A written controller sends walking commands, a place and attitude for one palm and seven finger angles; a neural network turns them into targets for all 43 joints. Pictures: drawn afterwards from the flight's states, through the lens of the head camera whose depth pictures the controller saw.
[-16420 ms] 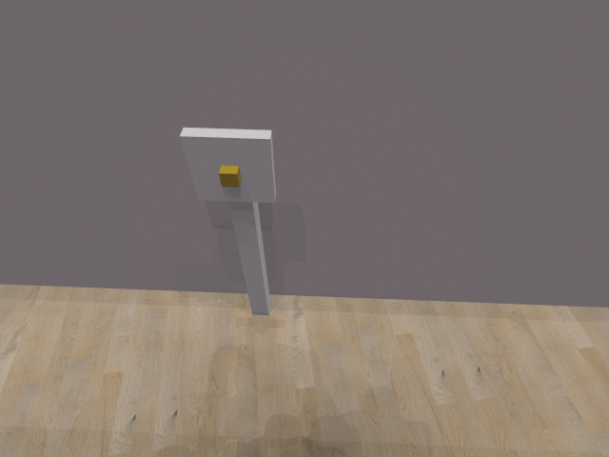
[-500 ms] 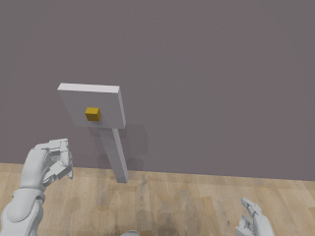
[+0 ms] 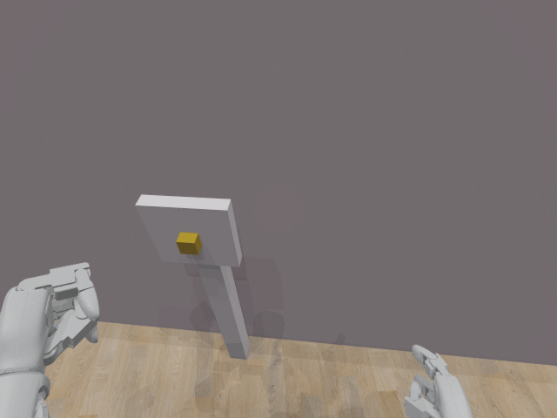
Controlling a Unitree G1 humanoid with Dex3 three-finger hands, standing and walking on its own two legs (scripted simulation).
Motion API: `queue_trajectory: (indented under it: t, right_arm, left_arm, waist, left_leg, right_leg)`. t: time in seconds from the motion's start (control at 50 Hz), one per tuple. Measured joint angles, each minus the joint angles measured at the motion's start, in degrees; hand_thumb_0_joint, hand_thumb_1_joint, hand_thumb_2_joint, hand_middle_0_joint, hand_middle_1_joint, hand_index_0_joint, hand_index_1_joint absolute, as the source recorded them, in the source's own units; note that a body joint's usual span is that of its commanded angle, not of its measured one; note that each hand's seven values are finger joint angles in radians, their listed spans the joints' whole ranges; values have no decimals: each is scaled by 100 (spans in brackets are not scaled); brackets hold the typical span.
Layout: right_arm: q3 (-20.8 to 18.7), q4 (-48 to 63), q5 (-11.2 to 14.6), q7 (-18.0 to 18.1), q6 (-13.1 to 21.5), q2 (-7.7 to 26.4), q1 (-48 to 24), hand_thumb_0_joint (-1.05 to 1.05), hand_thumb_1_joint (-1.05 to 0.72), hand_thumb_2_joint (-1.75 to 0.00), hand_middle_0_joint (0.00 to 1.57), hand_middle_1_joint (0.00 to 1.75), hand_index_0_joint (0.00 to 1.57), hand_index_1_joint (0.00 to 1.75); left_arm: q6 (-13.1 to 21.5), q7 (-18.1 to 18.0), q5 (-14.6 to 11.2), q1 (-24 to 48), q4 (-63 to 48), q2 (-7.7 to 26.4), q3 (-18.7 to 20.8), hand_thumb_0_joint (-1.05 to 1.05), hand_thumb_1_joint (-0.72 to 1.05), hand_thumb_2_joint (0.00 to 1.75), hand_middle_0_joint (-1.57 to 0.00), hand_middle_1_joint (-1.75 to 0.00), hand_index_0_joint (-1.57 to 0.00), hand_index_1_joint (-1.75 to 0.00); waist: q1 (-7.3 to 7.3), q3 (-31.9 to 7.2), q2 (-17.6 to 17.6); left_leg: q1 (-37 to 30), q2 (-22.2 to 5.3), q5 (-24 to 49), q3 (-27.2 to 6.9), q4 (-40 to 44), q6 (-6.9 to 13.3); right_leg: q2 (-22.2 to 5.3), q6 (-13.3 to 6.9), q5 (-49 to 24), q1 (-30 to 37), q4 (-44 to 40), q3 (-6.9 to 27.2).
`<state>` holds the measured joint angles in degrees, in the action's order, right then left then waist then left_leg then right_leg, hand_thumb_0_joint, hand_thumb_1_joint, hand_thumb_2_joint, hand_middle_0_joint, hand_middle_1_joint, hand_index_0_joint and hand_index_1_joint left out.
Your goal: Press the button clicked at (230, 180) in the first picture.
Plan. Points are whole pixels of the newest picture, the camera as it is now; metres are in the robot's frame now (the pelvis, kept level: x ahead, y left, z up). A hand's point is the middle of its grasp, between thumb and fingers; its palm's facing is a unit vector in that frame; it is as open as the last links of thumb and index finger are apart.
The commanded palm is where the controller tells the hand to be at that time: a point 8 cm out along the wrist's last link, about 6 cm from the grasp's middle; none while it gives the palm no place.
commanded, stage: draw the hand back to the body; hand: left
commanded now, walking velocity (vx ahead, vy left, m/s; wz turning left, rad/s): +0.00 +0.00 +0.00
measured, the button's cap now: (189, 242) +0.45 +0.24 -0.05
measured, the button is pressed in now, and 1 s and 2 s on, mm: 0 0 0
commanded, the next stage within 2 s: step back with the hand held close in 0.40 s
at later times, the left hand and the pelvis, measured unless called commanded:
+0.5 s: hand (76, 328) +0.16 +0.22 +0.17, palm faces +0.37 -0.84 -0.40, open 3.1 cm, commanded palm +0.12 +0.27 +0.18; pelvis -0.01 -0.01 +0.01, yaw +0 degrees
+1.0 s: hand (35, 350) +0.14 +0.25 +0.16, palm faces +0.27 -0.81 -0.52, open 3.1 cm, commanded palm +0.08 +0.30 +0.18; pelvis -0.06 +0.02 +0.00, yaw -1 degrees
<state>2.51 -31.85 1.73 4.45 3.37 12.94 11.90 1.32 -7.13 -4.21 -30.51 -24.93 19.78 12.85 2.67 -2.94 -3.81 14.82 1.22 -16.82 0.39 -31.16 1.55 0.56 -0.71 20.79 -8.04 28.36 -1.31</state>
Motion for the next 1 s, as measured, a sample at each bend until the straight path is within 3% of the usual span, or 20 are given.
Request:
queue_trajectory:
  t: [0.2, 0.36, 0.54, 0.66, 0.78, 1.0]
  right_arm:
    - [-110, -164, -11, -1, 89, 8, -15, 1, -91, -90, 20, 30, 20, 30]
    - [-127, -212, -40, 59, 101, 8, -44, 1, -91, -90, 20, 30, 20, 30]
    - [-131, -276, -71, 71, 214, -13, -60, 1, -91, -90, 20, 30, 20, 30]
    - [-185, -130, -108, -87, -212, 61, -176, 1, -91, -90, 20, 30, 20, 30]
    - [-296, 36, -79, -74, -553, 93, -191, 1, -91, -90, 20, 30, 20, 30]
    - [-299, 169, -44, -62, -547, -10, -170, 1, -91, -90, 20, 30, 20, 30]
  left_arm:
    - [310, 85, -42, -318, -583, 117, 464, 1, 89, 90, -130, -150, -130, -150]
    - [306, 121, -26, -205, -305, -70, 335, 1, 89, 90, -131, -150, -130, -150]
    - [410, 133, -22, -188, -354, -23, 341, 1, 89, 90, -131, -150, -130, -150]
    - [682, 133, 101, -140, -204, 10, 666, 1, 89, 90, -131, -150, -130, -150]
    - [664, 127, 116, -459, -389, 90, 562, 1, 89, 90, -131, -150, -130, -150]
    - [881, 7, 75, -700, -854, 482, 885, 1, 89, 90, -131, -150, -130, -150]
  waist:
    - [64, 57, -48]
    - [76, 178, -19]
    - [61, 270, 4]
    - [-119, 292, -57]
    - [-270, 407, 58]
    - [-323, 538, 229]
  left_leg:
    - [-266, -67, 117, 5, 228, -55]
    - [-384, -109, 228, -18, 342, -91]
    - [-479, -144, 321, -7, 463, -107]
    - [-169, -190, 357, -16, 368, -77]
    - [6, -101, 535, 103, 519, 16]
    - [446, -29, 732, 158, 376, 143]
  right_leg:
    - [68, -56, -135, 255, -235, 14]
    - [112, -98, -238, 369, -340, -5]
    - [147, -114, -359, 469, -494, 11]
    - [190, -56, -506, 243, -590, 6]
    - [86, 34, -591, -59, -519, 107]
    - [3, 145, -714, -570, -221, 139]
